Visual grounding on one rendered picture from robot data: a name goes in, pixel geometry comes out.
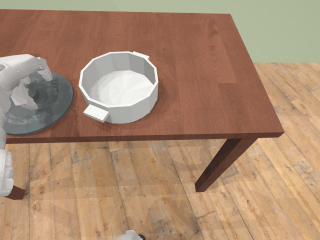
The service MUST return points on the table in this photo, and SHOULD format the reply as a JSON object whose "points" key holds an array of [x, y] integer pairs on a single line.
{"points": [[208, 86]]}

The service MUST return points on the left robot shin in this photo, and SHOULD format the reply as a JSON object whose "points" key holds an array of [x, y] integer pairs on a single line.
{"points": [[131, 232]]}

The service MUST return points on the knob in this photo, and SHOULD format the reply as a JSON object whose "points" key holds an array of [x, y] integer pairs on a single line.
{"points": [[33, 93]]}

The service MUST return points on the lid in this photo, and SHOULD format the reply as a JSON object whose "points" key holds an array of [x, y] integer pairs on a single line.
{"points": [[55, 99]]}

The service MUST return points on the robot left upper arm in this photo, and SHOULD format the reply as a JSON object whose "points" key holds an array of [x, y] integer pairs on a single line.
{"points": [[6, 173]]}

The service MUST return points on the pot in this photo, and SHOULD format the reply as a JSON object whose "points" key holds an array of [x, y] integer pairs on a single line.
{"points": [[119, 87]]}

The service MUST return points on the left robot forearm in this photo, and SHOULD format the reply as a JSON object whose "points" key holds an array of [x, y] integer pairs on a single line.
{"points": [[9, 79]]}

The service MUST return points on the left robot hand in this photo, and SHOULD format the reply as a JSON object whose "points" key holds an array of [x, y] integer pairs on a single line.
{"points": [[25, 65]]}

